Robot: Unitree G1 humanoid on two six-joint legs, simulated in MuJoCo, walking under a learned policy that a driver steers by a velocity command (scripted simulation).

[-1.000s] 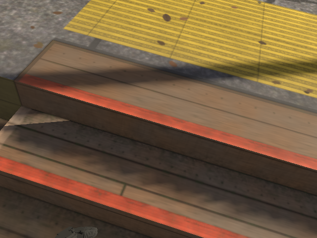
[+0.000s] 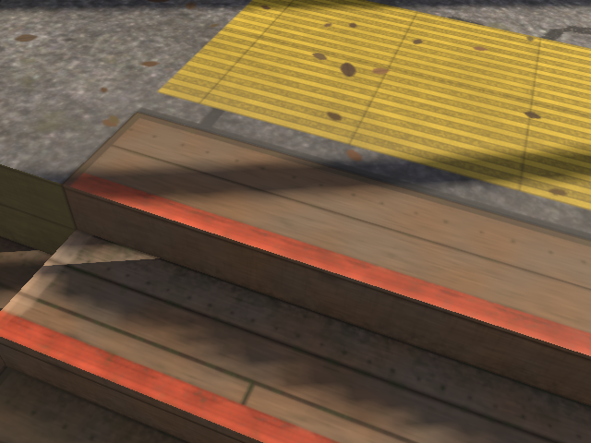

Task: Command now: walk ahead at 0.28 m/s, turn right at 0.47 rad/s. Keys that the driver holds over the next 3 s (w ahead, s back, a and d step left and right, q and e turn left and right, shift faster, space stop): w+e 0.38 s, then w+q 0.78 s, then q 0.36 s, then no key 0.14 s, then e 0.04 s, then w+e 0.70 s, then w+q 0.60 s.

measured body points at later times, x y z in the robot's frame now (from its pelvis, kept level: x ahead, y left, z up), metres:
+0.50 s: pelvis +0.16 -0.10 +0.09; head +0.14 -0.10 +0.54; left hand +0.35 +0.09 -0.02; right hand +0.17 -0.37 -0.04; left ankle +0.08 +0.09 -0.42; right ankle +0.16 -0.17 -0.59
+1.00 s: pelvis +0.42 -0.15 +0.24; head +0.40 -0.18 +0.69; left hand +0.51 +0.09 +0.13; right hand +0.53 -0.41 +0.11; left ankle +0.47 -0.12 -0.45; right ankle +0.29 -0.28 -0.24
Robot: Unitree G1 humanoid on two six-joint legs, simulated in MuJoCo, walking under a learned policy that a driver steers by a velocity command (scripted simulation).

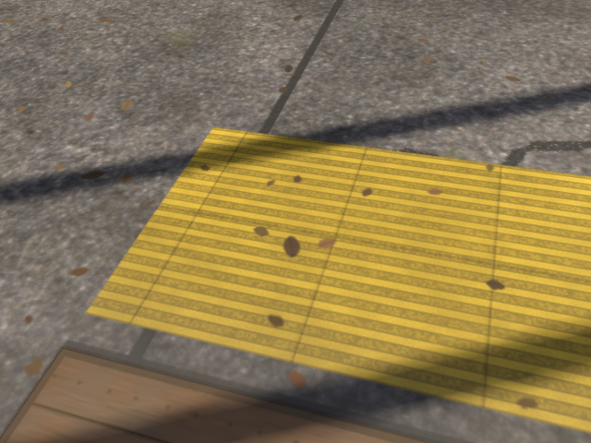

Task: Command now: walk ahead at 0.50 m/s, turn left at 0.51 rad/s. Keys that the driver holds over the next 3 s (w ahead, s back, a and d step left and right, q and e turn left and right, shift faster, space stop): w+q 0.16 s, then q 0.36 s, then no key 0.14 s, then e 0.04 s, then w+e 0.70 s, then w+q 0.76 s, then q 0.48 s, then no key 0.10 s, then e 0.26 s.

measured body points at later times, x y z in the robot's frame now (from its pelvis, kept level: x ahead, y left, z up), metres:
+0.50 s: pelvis +0.23 -0.07 +0.13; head +0.25 -0.07 +0.58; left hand +0.33 +0.23 +0.05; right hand +0.44 -0.28 +0.02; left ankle +0.11 +0.02 -0.42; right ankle +0.35 -0.14 -0.55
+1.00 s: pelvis +0.32 -0.02 +0.18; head +0.29 -0.01 +0.63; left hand +0.31 +0.26 +0.05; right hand +0.48 -0.21 +0.07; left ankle +0.30 +0.08 -0.55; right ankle +0.36 -0.14 -0.40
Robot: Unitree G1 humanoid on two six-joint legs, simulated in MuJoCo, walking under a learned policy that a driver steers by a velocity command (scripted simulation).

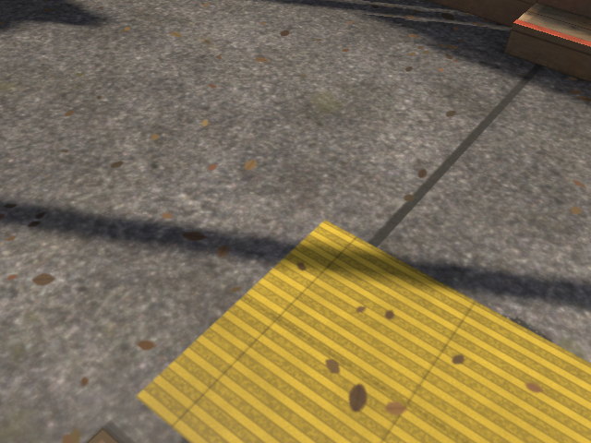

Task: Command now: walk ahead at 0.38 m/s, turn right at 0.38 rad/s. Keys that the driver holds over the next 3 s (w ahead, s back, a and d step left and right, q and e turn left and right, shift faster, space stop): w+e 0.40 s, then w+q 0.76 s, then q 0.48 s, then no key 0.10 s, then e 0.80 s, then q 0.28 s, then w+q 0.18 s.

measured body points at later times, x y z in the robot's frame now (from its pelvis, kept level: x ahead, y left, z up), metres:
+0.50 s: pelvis +0.17 -0.13 -0.02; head +0.18 -0.15 +0.43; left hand +0.33 +0.12 -0.12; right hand +0.23 -0.42 -0.14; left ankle +0.08 +0.07 -0.63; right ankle +0.19 -0.22 -0.73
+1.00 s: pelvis +0.47 -0.20 -0.02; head +0.51 -0.21 +0.43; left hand +0.54 +0.08 -0.14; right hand +0.64 -0.46 -0.11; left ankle +0.59 -0.15 -0.73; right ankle +0.23 -0.25 -0.64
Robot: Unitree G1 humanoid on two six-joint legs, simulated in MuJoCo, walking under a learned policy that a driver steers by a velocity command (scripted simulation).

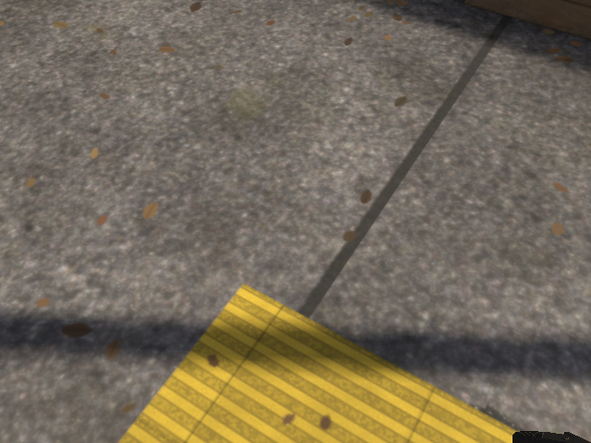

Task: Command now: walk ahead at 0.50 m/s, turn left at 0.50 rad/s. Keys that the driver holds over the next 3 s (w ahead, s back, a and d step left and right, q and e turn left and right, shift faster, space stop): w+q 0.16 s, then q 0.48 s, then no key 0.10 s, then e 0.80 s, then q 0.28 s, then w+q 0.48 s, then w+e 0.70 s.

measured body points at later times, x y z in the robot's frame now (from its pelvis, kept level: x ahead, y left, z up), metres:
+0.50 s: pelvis +0.25 -0.05 +0.01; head +0.29 -0.05 +0.46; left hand +0.37 +0.25 -0.06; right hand +0.45 -0.28 -0.10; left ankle +0.13 +0.05 -0.61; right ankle +0.39 -0.13 -0.71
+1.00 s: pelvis +0.27 -0.01 +0.03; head +0.27 +0.01 +0.48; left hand +0.24 +0.28 -0.10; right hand +0.52 -0.15 -0.06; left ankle +0.23 +0.08 -0.71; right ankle +0.32 -0.15 -0.65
